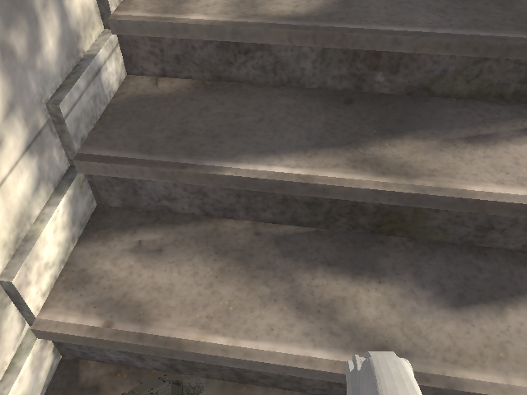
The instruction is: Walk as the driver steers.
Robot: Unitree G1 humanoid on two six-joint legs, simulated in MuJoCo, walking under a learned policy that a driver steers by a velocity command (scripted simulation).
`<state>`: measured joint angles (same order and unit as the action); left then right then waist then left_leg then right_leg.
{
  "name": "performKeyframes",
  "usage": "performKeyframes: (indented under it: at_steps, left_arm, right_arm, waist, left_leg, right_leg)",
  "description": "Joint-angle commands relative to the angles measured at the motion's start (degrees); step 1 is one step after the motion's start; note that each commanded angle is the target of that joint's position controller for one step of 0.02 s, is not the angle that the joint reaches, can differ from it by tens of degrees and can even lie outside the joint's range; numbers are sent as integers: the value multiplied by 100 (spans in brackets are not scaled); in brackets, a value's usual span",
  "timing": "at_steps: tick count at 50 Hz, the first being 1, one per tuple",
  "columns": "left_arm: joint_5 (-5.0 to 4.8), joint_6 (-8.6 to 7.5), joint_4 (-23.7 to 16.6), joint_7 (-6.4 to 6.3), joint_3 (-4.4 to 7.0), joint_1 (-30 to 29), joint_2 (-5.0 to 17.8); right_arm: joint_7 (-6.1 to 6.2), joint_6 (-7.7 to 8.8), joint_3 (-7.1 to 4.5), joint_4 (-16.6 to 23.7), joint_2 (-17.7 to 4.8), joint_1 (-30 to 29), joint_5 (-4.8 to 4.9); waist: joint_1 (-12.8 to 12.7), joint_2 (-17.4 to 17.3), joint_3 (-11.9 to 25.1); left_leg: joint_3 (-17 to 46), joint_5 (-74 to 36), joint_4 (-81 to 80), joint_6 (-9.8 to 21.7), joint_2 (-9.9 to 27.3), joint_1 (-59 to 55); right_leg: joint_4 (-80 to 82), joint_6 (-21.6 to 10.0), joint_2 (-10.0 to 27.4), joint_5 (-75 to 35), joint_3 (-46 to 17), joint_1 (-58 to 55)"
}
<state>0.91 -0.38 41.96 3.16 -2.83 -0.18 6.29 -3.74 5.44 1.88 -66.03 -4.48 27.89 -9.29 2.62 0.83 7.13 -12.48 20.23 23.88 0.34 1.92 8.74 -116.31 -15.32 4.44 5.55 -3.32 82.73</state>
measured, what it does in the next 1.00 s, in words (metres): climbs, turning right: right foot 0.17 m higher, then left foot 0.17 m higher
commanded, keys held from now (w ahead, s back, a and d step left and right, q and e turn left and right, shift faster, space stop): w+e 0.32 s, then s+e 0.28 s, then s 0.12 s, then w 0.28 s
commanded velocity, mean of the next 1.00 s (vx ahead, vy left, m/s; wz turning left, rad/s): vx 0.25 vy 0.00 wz -0.40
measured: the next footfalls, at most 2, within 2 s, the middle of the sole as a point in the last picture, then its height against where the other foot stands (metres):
right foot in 0.12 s outside the picture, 0.17 m higher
left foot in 0.60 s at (278, 311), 0.17 m higher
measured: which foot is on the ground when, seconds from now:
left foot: down 0.00-0.16, up 0.18-0.58, down 0.60-1.00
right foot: up 0.00-0.10, down 0.12-0.62, up 0.64-1.00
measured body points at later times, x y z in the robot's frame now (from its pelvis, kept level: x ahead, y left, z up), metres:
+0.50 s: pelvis +0.30 -0.06 +0.17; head +0.29 -0.06 +0.62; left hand +0.27 +0.15 +0.02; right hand +0.49 -0.32 +0.11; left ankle +0.47 +0.03 -0.29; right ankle +0.21 -0.14 -0.56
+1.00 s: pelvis +0.39 -0.04 +0.31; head +0.38 -0.05 +0.76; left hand +0.60 +0.15 +0.18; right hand +0.36 -0.30 +0.18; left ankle +0.55 +0.00 -0.39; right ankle +0.28 -0.16 -0.27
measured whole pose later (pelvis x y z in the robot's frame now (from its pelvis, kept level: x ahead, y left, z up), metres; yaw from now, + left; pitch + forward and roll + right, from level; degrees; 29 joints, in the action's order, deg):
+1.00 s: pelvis +0.39 -0.04 +0.31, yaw -26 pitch +3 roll +2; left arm 5.1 -2.4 51.4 4.5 2.5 14.4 15.6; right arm 1.2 6.5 0.7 -47.9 -11.9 15.8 -1.5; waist 3.8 0.5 5.6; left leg -8.3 14.8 42.7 4.6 1.8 36.3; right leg -88.1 -2.3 2.7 5.0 -5.1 41.2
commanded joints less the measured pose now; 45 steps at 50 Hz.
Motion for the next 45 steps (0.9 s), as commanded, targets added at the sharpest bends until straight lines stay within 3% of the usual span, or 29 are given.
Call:
performKeyframes:
  at_steps: [1,2,3,6,7,8,9,10,11,13,16,19,20,22,24,25,27,29,30,31,32,33,34,35,36,37,38,41,45]
  left_arm:
    - [24,234,-1021,8,-60,-2020,417]
    - [16,283,-1077,116,-130,-2278,248]
    - [97,235,-882,217,-83,-1840,214]
    - [-166,-152,-279,179,219,212,822]
    - [-129,-228,94,128,284,1180,1109]
    - [-18,-169,513,22,387,2723,1442]
    - [192,-134,945,-62,592,3800,2069]
    - [226,-284,1159,-170,772,3695,2307]
    - [167,-333,1309,-187,671,3335,1789]
    - [105,-331,1492,-12,535,2011,1132]
    - [260,-319,1705,130,243,1256,285]
    - [368,-644,1511,21,219,1215,429]
    - [439,-688,1653,-76,223,1768,501]
    - [483,-722,1964,-219,237,2719,601]
    - [587,-638,1974,-146,323,3308,1015]
    - [479,-575,1513,32,376,2478,1178]
    - [-5,-692,840,104,476,1732,1486]
    - [-191,-906,560,68,650,1545,1880]
    - [-139,-940,431,105,728,1482,1789]
    - [-2,-936,329,184,569,1790,850]
    - [158,-739,268,200,459,2533,185]
    - [-130,-368,437,183,792,2185,979]
    - [-275,-178,335,52,884,1693,965]
    - [-238,-80,431,-112,863,1874,931]
    - [-22,-135,414,-239,738,1776,877]
    - [161,-151,374,-269,615,1629,817]
    - [219,-93,432,-200,530,1736,652]
    - [157,-70,735,183,467,2041,862]
    - [275,-200,690,129,631,1630,1459]
  right_arm:
    - [-169,58,25,423,-527,-267,281]
    - [-220,49,-25,344,-830,15,408]
    - [-175,126,-93,518,-1163,-138,597]
    - [-164,270,-337,735,-1945,-426,495]
    - [-178,292,-225,622,-1315,310,179]
    - [-333,228,-196,737,-1387,212,124]
    - [-452,83,-355,1119,-1403,-826,524]
    - [-379,73,-365,1213,-1078,-1295,788]
    - [-233,133,-327,1068,-832,-1196,667]
    - [-35,120,-163,1354,-388,-1509,654]
    - [-42,-142,-157,1544,-793,-1640,688]
    - [150,-25,-176,1868,-1073,-2230,848]
    - [252,8,-108,2117,-863,-2494,996]
    - [357,16,-39,2451,-898,-3156,974]
    - [438,-148,17,3155,-979,-4293,911]
    - [408,-278,55,3304,-888,-4434,866]
    - [290,-386,8,3426,-606,-4174,743]
    - [320,-438,-218,3119,-1059,-3207,875]
    - [437,-472,-402,2910,-1427,-2603,906]
    - [550,-486,-466,2720,-1686,-1840,835]
    - [543,-466,-406,2706,-1736,-1486,774]
    - [449,-256,-404,2842,-1651,-1094,467]
    - [423,10,-338,2562,-1598,-1466,571]
    - [462,145,-255,2562,-1224,-2350,798]
    - [528,222,-163,2477,-817,-2917,1009]
    - [540,270,-100,2411,-499,-3188,1009]
    - [595,265,-122,2443,-506,-3395,918]
    - [657,211,-304,2355,-1042,-2793,673]
    - [517,142,-270,2097,-1171,-1737,767]
  waist:
    - [-50,-362,-401]
    - [87,-581,-453]
    - [-200,-890,-242]
    - [-803,-1062,411]
    - [-712,-274,1519]
    - [-1258,546,2237]
    - [-1561,809,1631]
    - [-1471,917,790]
    - [-1161,1224,394]
    - [-211,47,-28]
    - [333,-321,86]
    - [305,-30,11]
    - [109,456,172]
    - [-339,309,5]
    - [-614,44,7]
    - [-238,-61,-104]
    - [297,697,-227]
    - [623,758,208]
    - [633,727,529]
    - [391,-325,2068]
    - [105,-2338,2871]
    - [713,-1942,1907]
    - [322,-1352,694]
    - [-154,-909,508]
    - [-487,-343,253]
    - [-779,167,222]
    - [-898,-4,255]
    - [-566,-229,242]
    - [-184,-268,-1]
  left_leg:
    - [317,-768,-2435,1155,1314,1231]
    - [352,-1314,-2502,1268,1384,1522]
    - [119,-3158,-2245,1371,1422,801]
    - [-261,-8967,-30,1260,1642,-890]
    - [14,-7774,1596,769,1173,1055]
    - [579,-3881,3319,482,428,2792]
    - [1714,-1546,5136,414,-302,4443]
    - [2626,-2152,6732,521,-376,5206]
    - [2946,-2636,7784,655,-326,5096]
    - [2835,-2716,8846,984,-404,5316]
    - [2460,-2176,9639,1195,-189,6252]
    - [1614,-1421,8577,836,-26,5583]
    - [1366,-349,9212,651,-160,5737]
    - [1474,1036,9736,431,-232,7071]
    - [1372,574,7988,322,-40,7412]
    - [1045,43,6555,370,145,5959]
    - [412,-303,5807,115,-123,3297]
    - [367,-838,4635,-95,-633,2281]
    - [430,-868,3279,-10,-947,1581]
    - [2097,-3735,2997,1008,-113,-487]
    - [5861,-3749,764,2762,1861,-1539]
    - [7167,-1870,195,2703,2147,-78]
    - [6222,-742,15,2210,1822,1350]
    - [5206,-298,216,1849,1640,2055]
    - [4051,-58,556,1408,1274,2620]
    - [3129,718,449,919,843,3021]
    - [2616,725,269,678,537,3098]
    - [2185,603,-199,604,503,2801]
    - [2831,2191,-319,1138,1160,2117]
  right_leg:
    - [2556,36,408,938,760,-1625]
    - [2714,220,127,1479,854,-2530]
    - [3050,414,-263,2130,1346,-2854]
    - [5065,443,-1180,1536,1374,-4548]
    - [4996,-133,-797,-897,-74,-7345]
    - [7072,-541,-196,554,-2511,-9210]
    - [8821,-275,431,1837,-4817,-9328]
    - [9040,267,480,2786,-4831,-8474]
    - [8930,329,332,3138,-4449,-7331]
    - [8648,431,259,1600,-3366,-5921]
    - [8837,264,153,199,-2235,-5644]
    - [9100,474,-364,-1777,-778,-5086]
    - [9220,481,-306,-2294,-829,-5391]
    - [9127,461,145,-2461,-1276,-6894]
    - [8973,698,122,-2276,-1454,-7518]
    - [9709,570,188,-2517,-1392,-6463]
    - [10406,386,384,-4309,-1416,-5056]
    - [9764,515,400,-6687,-1096,-5954]
    - [9291,595,193,-7298,-1073,-6506]
    - [7604,966,-253,-5363,-1009,-6163]
    - [5847,1529,-1455,1791,-1074,-4406]
    - [2814,1617,-1506,1767,-1986,-4166]
    - [2363,1606,-1392,1267,-1921,-3866]
    - [2218,1657,-1095,1115,-1678,-3933]
    - [2316,1615,-729,988,-1228,-3980]
    - [2931,1570,-366,987,-898,-4293]
    - [3038,1606,-337,787,-592,-4446]
    - [2470,1497,-422,12,-526,-4369]
    - [2288,1156,-186,69,-583,-3519]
